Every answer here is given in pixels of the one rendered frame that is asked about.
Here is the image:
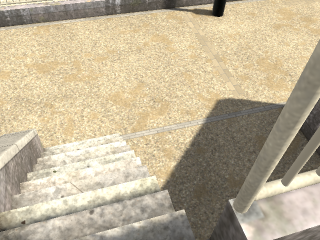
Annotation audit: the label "stairs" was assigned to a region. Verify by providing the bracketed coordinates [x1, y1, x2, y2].
[0, 133, 196, 240]

